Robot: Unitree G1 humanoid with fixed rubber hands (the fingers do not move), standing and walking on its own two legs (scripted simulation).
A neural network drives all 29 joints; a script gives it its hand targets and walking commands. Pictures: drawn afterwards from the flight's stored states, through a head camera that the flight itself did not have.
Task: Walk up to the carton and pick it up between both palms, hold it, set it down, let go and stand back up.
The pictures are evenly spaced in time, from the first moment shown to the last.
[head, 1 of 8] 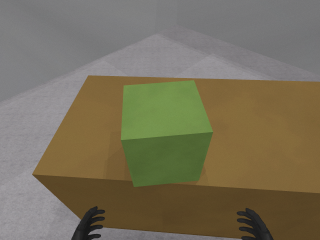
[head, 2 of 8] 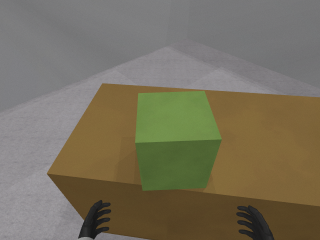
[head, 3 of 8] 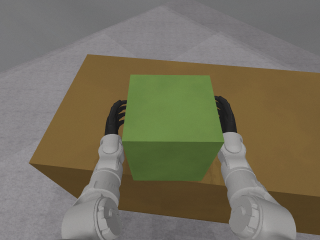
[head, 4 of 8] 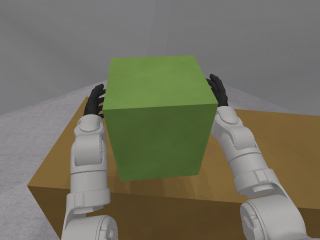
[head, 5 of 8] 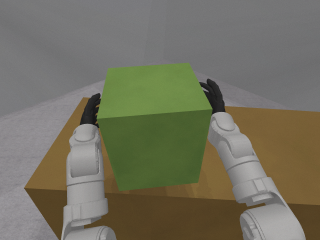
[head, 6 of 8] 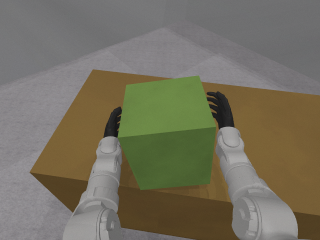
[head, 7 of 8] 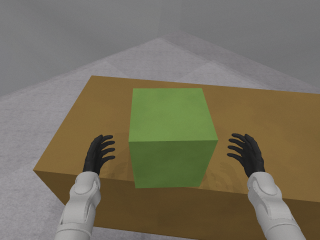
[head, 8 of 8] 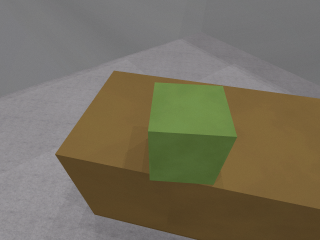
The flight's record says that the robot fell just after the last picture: no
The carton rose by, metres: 0.18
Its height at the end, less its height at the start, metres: +0.00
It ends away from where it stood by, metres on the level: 0.01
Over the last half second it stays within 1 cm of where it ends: yes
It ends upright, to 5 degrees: yes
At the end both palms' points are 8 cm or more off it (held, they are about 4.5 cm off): yes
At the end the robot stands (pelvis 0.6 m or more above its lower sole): yes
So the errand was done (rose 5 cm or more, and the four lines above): yes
